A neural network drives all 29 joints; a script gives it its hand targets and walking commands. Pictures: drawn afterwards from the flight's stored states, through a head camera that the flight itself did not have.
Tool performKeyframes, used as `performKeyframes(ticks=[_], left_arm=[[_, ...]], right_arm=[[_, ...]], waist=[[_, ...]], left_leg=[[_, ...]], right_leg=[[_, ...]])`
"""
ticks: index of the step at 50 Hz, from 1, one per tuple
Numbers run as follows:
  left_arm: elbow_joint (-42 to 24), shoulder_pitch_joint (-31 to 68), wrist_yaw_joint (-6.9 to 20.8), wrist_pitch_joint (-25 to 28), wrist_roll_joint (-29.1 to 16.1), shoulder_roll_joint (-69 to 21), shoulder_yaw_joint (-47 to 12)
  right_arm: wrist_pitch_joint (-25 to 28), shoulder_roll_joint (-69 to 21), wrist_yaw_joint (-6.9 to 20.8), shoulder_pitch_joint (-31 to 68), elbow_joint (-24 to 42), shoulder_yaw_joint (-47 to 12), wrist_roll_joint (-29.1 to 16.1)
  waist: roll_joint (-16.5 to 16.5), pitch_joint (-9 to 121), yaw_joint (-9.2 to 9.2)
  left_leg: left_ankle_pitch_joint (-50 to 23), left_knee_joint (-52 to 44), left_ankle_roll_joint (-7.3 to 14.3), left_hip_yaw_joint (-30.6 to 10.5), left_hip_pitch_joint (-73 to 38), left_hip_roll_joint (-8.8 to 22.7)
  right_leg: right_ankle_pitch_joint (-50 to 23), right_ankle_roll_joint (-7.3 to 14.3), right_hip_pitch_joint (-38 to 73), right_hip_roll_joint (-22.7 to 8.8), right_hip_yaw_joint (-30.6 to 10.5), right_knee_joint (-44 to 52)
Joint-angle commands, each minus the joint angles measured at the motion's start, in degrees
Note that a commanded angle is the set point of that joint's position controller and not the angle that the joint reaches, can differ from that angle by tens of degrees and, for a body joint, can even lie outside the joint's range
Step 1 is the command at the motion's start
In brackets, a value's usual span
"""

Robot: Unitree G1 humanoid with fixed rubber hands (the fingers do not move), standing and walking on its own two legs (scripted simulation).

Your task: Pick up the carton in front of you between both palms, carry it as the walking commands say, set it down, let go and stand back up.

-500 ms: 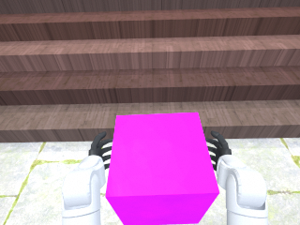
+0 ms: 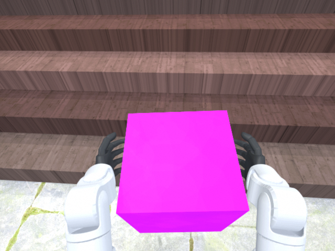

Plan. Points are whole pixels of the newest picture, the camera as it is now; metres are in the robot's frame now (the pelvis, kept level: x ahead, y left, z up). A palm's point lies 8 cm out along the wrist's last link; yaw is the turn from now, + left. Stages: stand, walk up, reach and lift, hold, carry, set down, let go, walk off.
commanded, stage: carry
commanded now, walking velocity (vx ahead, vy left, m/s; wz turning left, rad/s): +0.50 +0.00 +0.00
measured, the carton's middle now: (178, 177) +0.30 +0.00 +0.04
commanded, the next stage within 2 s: none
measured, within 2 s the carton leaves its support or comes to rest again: neither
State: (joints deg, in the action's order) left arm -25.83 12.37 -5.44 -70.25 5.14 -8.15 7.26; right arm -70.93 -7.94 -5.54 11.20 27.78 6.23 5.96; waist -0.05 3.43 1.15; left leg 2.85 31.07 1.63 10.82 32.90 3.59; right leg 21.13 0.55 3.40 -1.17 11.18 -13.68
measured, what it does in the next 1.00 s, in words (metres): walks ahead: left foot, then right foot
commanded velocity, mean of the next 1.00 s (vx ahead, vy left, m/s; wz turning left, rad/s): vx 0.50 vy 0.00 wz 0.00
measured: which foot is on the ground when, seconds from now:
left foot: up 0.00-0.04, down 0.06-0.54, up 0.56-0.98, down 1.00-1.00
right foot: down 0.00-0.08, up 0.10-0.50, down 0.52-1.00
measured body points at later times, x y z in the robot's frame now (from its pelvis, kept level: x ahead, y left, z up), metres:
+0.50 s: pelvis +0.31 +0.01 -0.01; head +0.35 +0.01 +0.44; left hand +0.70 +0.16 +0.16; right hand +0.70 -0.14 +0.15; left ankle +0.18 +0.09 -0.73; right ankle +0.44 -0.08 -0.72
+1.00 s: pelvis +0.63 +0.04 +0.02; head +0.71 +0.02 +0.46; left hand +1.03 +0.20 +0.16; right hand +1.03 -0.10 +0.14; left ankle +0.81 +0.13 -0.56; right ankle +0.45 -0.06 -0.72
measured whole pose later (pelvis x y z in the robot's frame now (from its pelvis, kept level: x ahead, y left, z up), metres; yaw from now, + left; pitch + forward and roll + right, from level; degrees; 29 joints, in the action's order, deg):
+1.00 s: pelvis +0.63 +0.04 +0.02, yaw -1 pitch +6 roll +3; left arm -6.8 42.9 -8.2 -73.1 2.0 -1.6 18.1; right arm -74.3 -3.9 -7.7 44.8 6.7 14.2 6.9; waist 0.4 -4.0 2.2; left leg 23.9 78.0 7.7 9.5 63.4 1.4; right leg 14.3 2.3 0.9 -5.0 5.2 -16.8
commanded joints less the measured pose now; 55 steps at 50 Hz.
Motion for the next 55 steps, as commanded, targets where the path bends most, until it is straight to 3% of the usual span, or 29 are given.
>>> performKeyframes(ticks=[1,2,3,4,5,8,12,21,23,24,25,26,27,28,29,32,38,41,43,44,46,47,48,49,50,51,52,53,55], left_arm=[[-5.76,28.42,14.18,-2.32,-23.73,-42.24,-40.12],[-6.30,29.97,13.84,-3.06,-23.59,-40.69,-39.91],[-6.41,32.40,13.56,-3.78,-23.35,-38.82,-39.67],[-6.93,35.28,13.23,-4.98,-24.02,-38.82,-40.01],[-5.86,37.04,13.04,-5.54,-23.97,-38.13,-39.48],[-2.16,41.99,12.33,-5.80,-23.88,-41.16,-38.51],[3.43,48.40,10.96,-5.67,-22.67,-41.65,-37.88],[19.41,66.54,10.31,-5.94,-25.65,-44.44,-33.52],[22.67,70.48,10.49,-5.96,-26.54,-45.15,-31.84],[24.28,71.67,10.60,-5.85,-26.87,-45.83,-30.80],[25.54,72.82,10.74,-5.71,-27.06,-46.48,-29.53],[27.32,73.17,11.00,-5.58,-27.20,-46.92,-28.13],[29.31,74.16,11.17,-5.58,-27.18,-46.76,-26.31],[29.59,74.85,11.16,-5.30,-26.84,-46.19,-25.35],[28.61,76.84,11.48,-5.24,-27.81,-49.56,-25.18],[21.80,84.15,11.84,-4.93,-30.67,-55.36,-26.44],[11.03,81.07,10.45,-3.91,-29.14,-53.46,-29.03],[9.98,76.63,10.53,-3.72,-27.99,-49.49,-31.02],[11.35,75.87,11.24,-3.74,-28.75,-48.11,-32.77],[11.75,76.00,11.78,-3.79,-29.59,-48.15,-33.49],[13.58,75.51,12.96,-4.10,-30.77,-47.98,-33.89],[15.04,74.78,13.42,-4.35,-31.12,-48.51,-33.77],[16.78,75.01,13.79,-4.54,-30.65,-48.97,-33.11],[17.07,75.19,13.94,-4.47,-30.36,-48.88,-32.86],[16.52,76.71,14.13,-4.30,-30.26,-49.39,-32.72],[15.98,77.61,14.18,-4.05,-29.62,-50.02,-32.91],[16.43,75.68,13.97,-3.52,-28.23,-52.47,-32.51],[17.78,69.59,12.87,-3.21,-24.47,-48.93,-30.38],[17.56,67.21,11.40,-2.24,-19.96,-48.66,-27.07]], right_arm=[[-1.51,-43.60,12.49,30.19,3.86,-39.42,-22.83],[-2.20,-42.16,12.51,30.65,3.37,-38.68,-22.80],[-2.90,-40.43,12.57,31.59,2.99,-38.07,-22.75],[-3.30,-38.21,12.68,33.46,1.24,-36.70,-22.15],[-3.92,-38.45,12.72,34.43,0.49,-36.82,-22.89],[-4.83,-40.96,13.02,43.26,1.70,-38.07,-25.67],[-4.97,-41.95,13.60,51.91,-2.74,-38.35,-28.09],[-4.78,-43.09,12.81,68.05,-20.43,-31.89,-28.91],[-4.54,-44.18,12.33,71.12,-23.41,-30.03,-28.86],[-4.55,-44.93,12.10,72.88,-24.58,-29.21,-28.86],[-4.62,-45.82,11.86,74.50,-25.71,-28.54,-28.90],[-4.59,-46.01,11.57,77.29,-26.69,-27.73,-28.84],[-4.78,-46.47,11.28,78.38,-28.24,-26.45,-27.92],[-5.10,-47.82,10.76,77.67,-29.10,-25.26,-27.22],[-4.93,-48.23,10.19,79.96,-28.52,-24.38,-26.23],[-4.37,-51.35,8.71,82.80,-25.07,-23.11,-24.97],[-2.87,-49.19,6.39,75.59,-17.94,-25.43,-20.28],[-2.63,-46.34,6.38,74.00,-15.24,-28.02,-19.46],[-2.70,-44.62,6.68,73.36,-16.28,-29.36,-19.11],[-2.74,-43.63,6.89,73.01,-16.94,-29.62,-18.86],[-2.83,-42.94,7.01,71.61,-19.32,-29.90,-18.32],[-3.04,-42.60,6.98,70.93,-20.85,-29.28,-17.93],[-3.08,-42.80,6.93,69.63,-23.56,-28.68,-17.51],[-2.98,-44.30,7.21,70.09,-22.93,-30.08,-18.92],[-2.66,-46.39,7.67,71.50,-21.14,-31.18,-20.83],[-2.01,-48.85,8.25,73.35,-18.92,-32.98,-23.04],[-1.14,-50.86,8.99,74.10,-19.32,-34.96,-24.96],[-0.99,-54.74,9.93,71.38,-20.59,-35.78,-28.54],[-0.08,-59.01,11.84,76.68,-16.34,-37.41,-32.47]], waist=[[-9.14,12.46,-0.60],[-6.89,15.83,-1.84],[-2.45,19.76,-4.11],[11.42,24.59,-3.74],[16.17,22.37,-3.88],[2.95,19.72,-3.60],[5.88,19.87,-2.93],[7.32,15.01,-4.43],[9.80,18.00,-3.13],[8.62,20.16,-0.59],[5.86,22.86,1.96],[1.01,25.01,5.31],[-11.53,25.97,4.07],[-18.43,31.99,2.70],[-14.27,31.17,3.31],[-4.55,28.98,3.55],[-4.11,30.23,4.35],[-9.75,29.31,7.76],[-4.80,24.39,8.52],[-1.78,21.21,7.72],[-3.84,15.26,5.03],[-2.26,14.50,2.51],[-8.34,22.33,-2.02],[-16.96,28.31,-6.08],[-19.04,35.46,-13.78],[-9.00,41.29,-17.92],[18.37,46.53,-11.66],[15.97,54.28,-11.23],[4.12,43.10,-7.95]], left_leg=[[-1.11,-4.40,1.42,4.63,-14.08,-4.56],[2.36,-5.45,1.45,6.24,-24.71,-6.41],[8.03,-4.81,1.95,-2.08,-36.93,0.02],[17.41,-9.73,11.07,-32.06,-49.09,17.09],[12.07,-15.69,14.14,-42.31,-50.14,19.67],[-4.04,-12.77,9.69,-25.12,-40.56,15.63],[-5.18,-15.20,7.97,-14.77,-35.11,12.27],[-19.90,-11.15,7.92,-5.06,-38.25,7.17],[-29.93,-3.93,7.01,-2.53,-37.58,6.89],[-33.25,2.89,5.73,-0.33,-35.65,5.82],[-31.06,12.33,3.76,2.04,-32.05,3.85],[-16.86,22.65,2.64,0.62,-21.88,1.81],[18.75,32.42,2.06,-2.47,-9.54,-2.76],[28.44,46.03,1.42,-7.34,3.75,-7.12],[25.25,52.71,2.37,-10.64,8.82,-4.61],[18.12,57.55,2.74,-10.76,15.18,-2.80],[18.89,58.39,2.45,-7.58,28.73,-1.86],[32.39,86.12,4.85,-8.30,50.76,-0.94],[39.34,93.84,5.94,-10.79,63.26,0.15],[40.17,86.74,5.55,-7.54,61.75,0.97],[37.23,71.02,4.79,-3.08,48.85,1.90],[31.34,48.14,5.83,-0.40,23.40,0.85],[18.29,44.28,6.75,5.40,-0.64,-6.17],[11.49,38.53,6.72,5.49,-12.78,-9.16],[7.18,30.30,6.21,4.74,-21.78,-10.30],[5.86,14.74,6.99,-2.26,-30.33,-11.79],[-29.94,-1.13,14.30,-39.40,-48.16,8.57],[-37.30,-1.82,21.23,-57.23,-50.43,15.44],[-24.30,3.37,16.90,-44.80,-48.68,12.39]], right_leg=[[-50.17,3.86,3.49,-10.54,0.44,-10.86],[-48.28,2.54,-0.82,-8.47,2.62,-20.57],[-33.55,1.60,-10.59,-7.25,1.32,-32.54],[-15.86,-0.83,-28.31,-0.10,-0.67,-50.17],[6.56,0.31,-39.75,3.99,-6.69,-60.65],[-0.34,3.41,-41.33,-3.86,-12.18,-60.14],[-4.91,1.81,-38.27,-3.90,-8.97,-49.59],[-16.29,1.34,-38.89,0.04,-2.29,-22.83],[-18.92,2.91,-31.43,2.58,-1.17,-21.21],[-20.77,3.60,-24.49,4.29,0.57,-18.08],[-22.86,3.66,-14.52,5.81,2.68,-12.84],[-23.26,3.19,-2.40,1.11,-2.44,-12.83],[-44.72,3.96,7.98,-12.40,-20.98,-16.10],[-32.61,14.66,17.60,-20.52,-41.14,-10.90],[-26.24,17.01,16.65,-20.64,-41.73,-8.58],[-38.18,14.66,12.86,-16.31,-29.05,-10.92],[-43.77,13.30,19.63,-14.88,-22.98,-12.97],[-43.32,18.23,32.22,-20.06,-29.33,-11.23],[-37.17,16.65,35.30,-20.97,-29.55,-9.52],[-31.87,14.17,31.06,-17.98,-25.80,-6.47],[-32.13,10.66,16.16,-12.99,-17.40,0.47],[-45.90,9.87,-3.38,-9.46,-9.27,7.42],[-84.90,10.28,-12.82,-7.60,-4.88,1.26],[-104.26,9.51,-12.95,-9.16,-4.03,-9.27],[-110.58,8.03,-8.26,-11.01,-3.62,-25.09],[-93.90,6.01,-7.53,-8.12,-4.45,-44.83],[-11.09,-1.23,-28.41,7.47,-11.69,-72.18],[-7.28,-0.17,-32.65,13.04,-24.88,-98.02],[-8.88,3.23,-45.62,7.83,-23.07,-100.25]])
